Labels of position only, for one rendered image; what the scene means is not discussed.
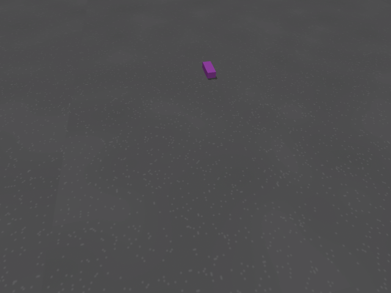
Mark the carton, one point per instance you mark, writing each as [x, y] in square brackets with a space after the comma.
[209, 69]

